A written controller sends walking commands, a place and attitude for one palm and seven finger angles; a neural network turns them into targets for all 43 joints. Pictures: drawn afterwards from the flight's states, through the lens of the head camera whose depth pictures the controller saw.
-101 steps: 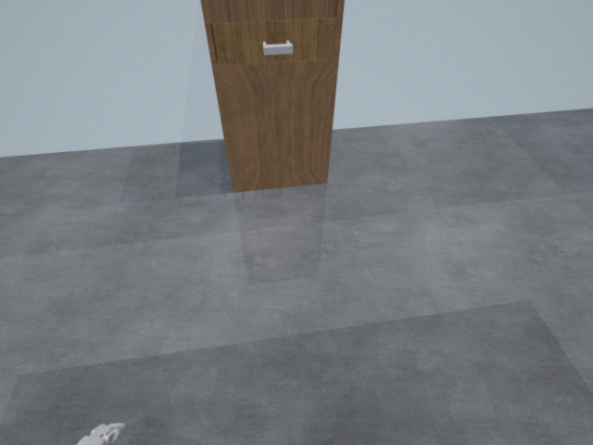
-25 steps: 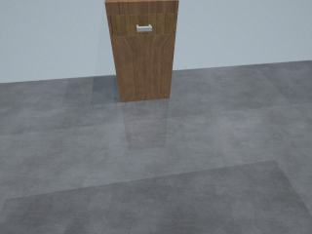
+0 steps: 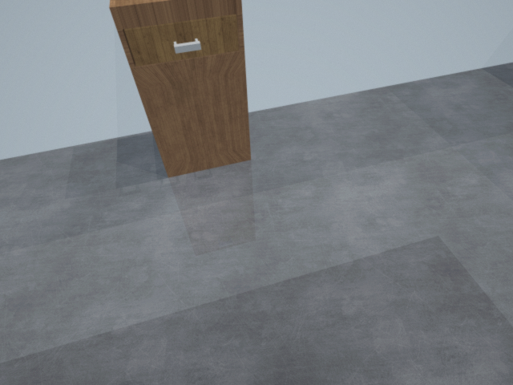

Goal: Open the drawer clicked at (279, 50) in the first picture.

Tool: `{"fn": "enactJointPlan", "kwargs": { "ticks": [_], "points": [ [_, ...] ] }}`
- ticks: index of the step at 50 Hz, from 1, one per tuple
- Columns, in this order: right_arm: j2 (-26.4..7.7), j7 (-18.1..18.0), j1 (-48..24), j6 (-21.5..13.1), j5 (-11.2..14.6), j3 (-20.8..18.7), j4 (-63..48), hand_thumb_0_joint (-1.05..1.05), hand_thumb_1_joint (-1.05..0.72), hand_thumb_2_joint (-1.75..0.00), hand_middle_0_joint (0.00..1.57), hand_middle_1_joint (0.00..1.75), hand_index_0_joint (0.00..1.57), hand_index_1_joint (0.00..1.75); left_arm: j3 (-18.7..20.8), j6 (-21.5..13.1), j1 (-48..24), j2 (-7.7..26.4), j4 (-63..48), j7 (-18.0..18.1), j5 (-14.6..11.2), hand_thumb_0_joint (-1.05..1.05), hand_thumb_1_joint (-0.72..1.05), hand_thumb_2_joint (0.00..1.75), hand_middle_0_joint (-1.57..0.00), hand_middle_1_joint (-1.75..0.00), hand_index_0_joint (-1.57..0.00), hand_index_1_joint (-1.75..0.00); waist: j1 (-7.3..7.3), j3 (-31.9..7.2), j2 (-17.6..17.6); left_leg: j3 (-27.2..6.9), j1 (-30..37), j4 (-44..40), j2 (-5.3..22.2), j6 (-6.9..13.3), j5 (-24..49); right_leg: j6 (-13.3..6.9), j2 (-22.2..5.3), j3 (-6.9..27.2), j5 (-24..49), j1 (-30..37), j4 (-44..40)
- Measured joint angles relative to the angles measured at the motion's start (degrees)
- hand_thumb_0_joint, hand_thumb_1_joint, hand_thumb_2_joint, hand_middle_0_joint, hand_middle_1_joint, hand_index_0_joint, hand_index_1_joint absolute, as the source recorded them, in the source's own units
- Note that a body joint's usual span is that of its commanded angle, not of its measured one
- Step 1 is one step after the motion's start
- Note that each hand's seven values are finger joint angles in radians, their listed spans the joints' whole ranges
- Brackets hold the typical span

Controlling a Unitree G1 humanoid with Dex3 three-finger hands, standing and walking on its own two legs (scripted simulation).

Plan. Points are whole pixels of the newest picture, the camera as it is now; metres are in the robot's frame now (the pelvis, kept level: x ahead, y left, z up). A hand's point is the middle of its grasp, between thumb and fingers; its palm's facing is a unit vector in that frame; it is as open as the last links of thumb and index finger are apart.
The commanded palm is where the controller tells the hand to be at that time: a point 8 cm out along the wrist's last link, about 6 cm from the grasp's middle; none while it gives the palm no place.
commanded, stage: walk to a spot facing it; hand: left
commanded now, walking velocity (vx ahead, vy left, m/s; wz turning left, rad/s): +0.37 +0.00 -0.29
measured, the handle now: (186, 44) +1.29 +0.38 -0.04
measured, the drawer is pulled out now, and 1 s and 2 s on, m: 0.00 0.00 0.00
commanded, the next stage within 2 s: turn to face it in 1.20 s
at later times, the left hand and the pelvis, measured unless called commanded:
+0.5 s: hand out of the picture +0.13 +0.21 -0.18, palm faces -0.03 -0.99 -0.13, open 7.4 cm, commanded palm none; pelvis +0.21 +0.04 -0.01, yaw -9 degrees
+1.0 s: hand (220, 207) +0.56 +0.15 -0.15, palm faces -0.39 -0.91 -0.13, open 7.4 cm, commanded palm none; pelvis +0.40 +0.03 +0.01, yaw -22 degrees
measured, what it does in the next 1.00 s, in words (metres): walks ahead, turning right: left foot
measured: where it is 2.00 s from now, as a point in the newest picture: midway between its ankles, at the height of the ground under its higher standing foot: (307, 277)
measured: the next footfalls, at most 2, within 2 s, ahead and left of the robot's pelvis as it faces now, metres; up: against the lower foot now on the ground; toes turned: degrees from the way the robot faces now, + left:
left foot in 0.44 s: +0.35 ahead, +0.11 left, +0.00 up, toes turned +1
right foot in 1.12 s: +0.54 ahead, -0.14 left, +0.00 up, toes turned -33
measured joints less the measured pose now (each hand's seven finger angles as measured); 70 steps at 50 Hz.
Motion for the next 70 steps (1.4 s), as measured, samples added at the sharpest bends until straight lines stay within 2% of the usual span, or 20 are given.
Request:
{"fn": "enactJointPlan", "kwargs": {
  "ticks": [3, 7, 13, 20, 22, 23, 25, 27, 30, 37, 45, 49, 53, 55, 56, 57, 59, 61, 65, 70],
  "points": [
    [0.8, 0.4, 0.2, 0.7, -0.1, -0.2, 1.3, 0.01, -0.91, -0.9, 0.2, 0.3, 0.2, 0.3, 0.1, -1.5, 2.3, -1.3, 0.0, 1.2, -0.4, 0.0, 0.9, 0.9, -0.2, -0.29, -0.2, -0.3, 1.17, -0.4, -0.8, -0.9, -7.7, 14.8, -0.8, 0.7, 2.7, -1.2, 0.8, 0.5, -1.0, 3.5, -3.7],
    [1.5, 0.8, -2.5, 0.1, -0.4, -0.9, -0.5, 0.01, -0.91, -0.9, 0.2, 0.3, 0.2, 0.3, -0.5, -1.9, 5.9, -3.3, 1.6, 1.7, -0.2, 0.0, 0.9, 0.9, -0.2, -0.29, -0.2, -0.3, 1.08, -0.8, -1.8, -0.5, -15.8, 18.3, -0.1, -0.1, 10.5, -1.3, 1.7, 2.8, 1.7, 8.5, -11.9],
    [2.7, 1.2, -7.0, -0.7, -0.2, -1.5, -3.9, 0.01, -0.91, -0.9, 0.2, 0.3, 0.19, 0.3, -0.9, -2.7, 8.7, -5.6, 4.2, 2.2, -0.1, 0.0, 0.9, 0.9, -0.2, -0.29, -0.2, -0.3, 0.58, -0.6, -1.4, -1.0, -22.8, 12.5, 1.4, -1.2, 17.3, -0.7, 2.5, 5.2, 2.1, 14.8, -19.1],
    [4.8, 1.7, -11.1, -1.3, 0.1, -0.8, -5.4, 0.01, -0.91, -0.9, 0.2, 0.3, 0.19, 0.3, -0.4, -3.0, 9.3, -5.0, 5.2, 3.2, 0.2, 0.0, 0.9, 0.9, -0.2, -0.29, -0.2, -0.3, 2.61, 0.2, -1.9, 1.1, -19.3, -3.7, 0.0, 0.7, 17.6, 1.3, 2.0, 7.0, -3.4, 21.1, -19.8],
    [5.5, 1.5, -11.7, -2.5, 0.0, -0.5, -6.2, 0.01, -0.91, -0.9, 0.2, 0.3, 0.19, 0.3, 0.0, -2.8, 9.7, -4.6, 5.5, 3.2, 0.0, 0.0, 0.9, 0.9, -0.2, -0.29, -0.2, -0.3, 2.42, 0.3, -2.7, 2.0, -14.9, -9.4, -1.5, 1.8, 18.2, 2.0, 1.3, 7.7, -7.7, 20.8, -14.4],
    [5.9, 1.2, -11.9, -3.3, -0.3, -0.4, -6.4, 0.01, -0.91, -0.9, 0.2, 0.3, 0.19, 0.3, 0.3, -2.5, 9.4, -4.2, 5.9, 3.1, -0.2, 0.0, 0.9, 0.9, -0.2, -0.29, -0.2, -0.3, 1.83, 0.6, -3.5, 2.6, -14.1, -8.9, -2.2, 4.2, 18.0, 1.9, 0.7, 7.8, -9.9, 18.7, -7.8],
    [6.5, 0.8, -11.5, -4.3, -0.5, -0.2, -6.8, 0.0, -0.91, -0.9, 0.2, 0.3, 0.2, 0.3, 0.7, -1.6, 7.6, -3.5, 5.9, 2.8, -0.6, 0.0, 0.9, 0.9, -0.2, -0.29, -0.2, -0.3, 1.58, 1.3, -4.4, 4.3, -13.0, -5.8, -2.3, 6.0, 14.5, 0.8, 0.4, 7.9, -10.7, 10.6, 13.2],
    [6.9, 0.3, -10.0, -4.4, -0.3, -0.1, -6.4, 0.0, -0.91, -0.9, 0.2, 0.3, 0.2, 0.3, 1.1, -1.1, 5.5, -2.7, 5.3, 2.7, -0.5, 0.0, 0.9, 0.9, -0.2, -0.29, -0.2, -0.3, 1.37, 1.2, -4.7, 6.0, -9.4, -7.5, -2.4, 5.9, 12.8, 0.3, -0.2, 7.0, -6.5, 2.6, 28.4],
    [6.7, -1.3, -6.6, -5.3, 0.4, -1.5, -5.5, -0.01, -0.93, -0.9, 0.2, 0.3, 0.2, 0.3, 2.0, -0.5, 1.7, -1.4, 3.3, 2.1, 0.0, 0.0, 0.91, 0.9, -0.2, -0.29, -0.2, -0.3, 0.72, 0.7, -4.9, 7.8, -3.8, -13.4, -3.3, 6.0, 13.4, 0.7, -2.5, 5.0, 0.2, -7.0, 35.3],
    [4.4, -1.7, 1.4, -5.2, 0.3, -1.6, -1.7, -0.02, -0.94, -0.9, 0.2, 0.3, 0.2, 0.3, 3.6, 1.2, -5.0, 0.1, -1.8, 1.2, 0.7, 0.0, 0.91, 0.9, -0.19, -0.29, -0.19, -0.3, 0.07, -1.4, -5.3, 11.3, 5.4, -22.8, -5.0, 6.3, 13.0, 2.9, -5.9, 4.5, 10.7, -20.4, 32.1],
    [6.3, -1.8, 8.5, -5.0, 0.1, -0.4, 0.8, 0.0, -0.92, -0.9, 0.2, 0.3, 0.19, 0.3, 3.3, 3.1, -9.0, -0.9, -2.6, 0.1, 0.6, 0.0, 0.91, 0.9, -0.19, -0.29, -0.19, -0.3, -2.31, -0.4, -4.1, 14.9, 13.0, -26.5, -5.1, 4.8, 9.0, 3.8, -6.9, 1.8, 14.5, -22.3, 21.8],
    [7.6, -1.7, 10.8, -4.8, -0.4, 0.2, 1.6, 0.0, -0.91, -0.9, 0.2, 0.3, 0.19, 0.3, 2.6, 3.4, -11.1, -2.0, -2.9, -0.3, 0.4, 0.0, 0.91, 0.9, -0.19, -0.29, -0.19, -0.3, -3.94, 1.4, -3.2, 16.6, 16.1, -26.9, -4.3, 3.5, 6.2, 2.8, -6.2, -1.1, 12.2, -19.5, 12.8],
    [8.3, -1.5, 12.3, -4.1, -0.6, 0.3, 2.3, 0.0, -0.91, -0.9, 0.2, 0.3, 0.2, 0.3, 2.0, 2.7, -13.5, -3.1, -3.9, -0.4, 0.4, 0.0, 0.91, 0.9, -0.19, -0.29, -0.2, -0.3, -5.15, 3.2, -2.1, 18.6, 18.4, -24.9, -2.3, 1.2, 2.1, 0.3, -3.7, -4.0, 7.2, -15.8, 5.5],
    [8.5, -1.3, 13.0, -3.6, -0.5, 0.3, 2.8, 0.0, -0.91, -0.9, 0.2, 0.3, 0.2, 0.3, 1.8, 1.6, -14.0, -3.3, -4.7, -0.3, 0.4, 0.0, 0.91, 0.9, -0.19, -0.29, -0.2, -0.3, -4.96, 3.7, -1.6, 19.4, 18.1, -19.6, -0.2, 0.0, -0.7, -1.4, -1.7, -5.5, 5.3, -12.4, 1.8],
    [8.7, -1.0, 13.4, -3.2, -0.3, 0.3, 3.0, 0.0, -0.91, -0.9, 0.2, 0.3, 0.2, 0.3, 1.7, 0.7, -13.8, -3.1, -5.1, -0.4, 0.5, 0.0, 0.91, 0.9, -0.2, -0.29, -0.2, -0.3, -4.52, 3.5, -2.0, 19.4, 16.6, -13.4, 1.2, -0.3, -1.8, -2.5, -1.0, -5.9, 7.0, -9.8, -1.0],
    [8.8, -0.7, 13.2, -2.6, 0.1, 0.2, 3.1, 0.0, -0.91, -0.9, 0.2, 0.3, 0.2, 0.3, 1.7, -0.3, -13.7, -3.0, -5.3, -0.2, 0.5, 0.0, 0.9, 0.9, -0.2, -0.29, -0.2, -0.3, -3.73, 3.6, -2.1, 17.5, 13.4, -4.0, 3.0, -0.2, -0.7, -3.4, -0.4, -5.8, 7.9, -9.5, -0.3],
    [8.4, -0.6, 10.6, -1.6, 0.6, 0.0, 2.7, 0.01, -0.91, -0.9, 0.2, 0.3, 0.2, 0.3, 1.7, -1.4, -12.9, -2.6, -5.2, 0.4, -0.3, 0.0, 0.9, 0.9, -0.2, -0.29, -0.2, -0.3, -3.1, 4.1, -2.6, 8.7, 4.3, 16.9, 3.0, -0.3, -1.2, -4.2, 0.6, -5.1, 4.8, -8.4, 2.0],
    [7.7, -0.6, 7.1, -1.1, 0.6, -0.6, 1.3, 0.01, -0.91, -0.9, 0.2, 0.3, 0.2, 0.3, 1.7, -1.4, -11.4, -2.3, -4.4, 1.1, -0.8, 0.0, 0.9, 0.9, -0.2, -0.29, -0.2, -0.3, -2.91, 4.0, -2.8, 2.7, -3.6, 28.3, 2.5, -0.2, 2.9, -4.0, 1.5, -4.3, 3.3, -5.2, -0.2],
    [5.5, -1.0, -0.7, -1.3, -0.1, -1.5, -3.3, 0.01, -0.91, -0.9, 0.2, 0.3, 0.2, 0.3, 2.4, -2.3, -8.1, -0.7, -2.8, 2.5, -0.8, -0.02, 0.93, 0.9, -0.2, -0.29, -0.2, -0.3, -2.58, 2.2, -2.1, -1.9, -15.4, 27.4, 3.7, -0.7, 8.9, -3.3, 2.8, -2.3, 5.1, 0.2, -7.8],
    [3.4, -0.8, -7.6, -1.7, -0.2, -1.7, -7.1, 0.0, -0.91, -0.9, 0.2, 0.3, 0.19, 0.3, 1.5, -2.4, -4.9, -0.6, -0.4, 2.7, -0.4, -0.01, 0.93, 0.9, -0.2, -0.29, -0.2, -0.3, -2.4, 0.4, -0.5, -2.6, -21.2, 15.5, 3.9, -1.8, 13.1, -2.3, 2.6, -1.0, 4.6, 5.0, -12.5]
  ]
}}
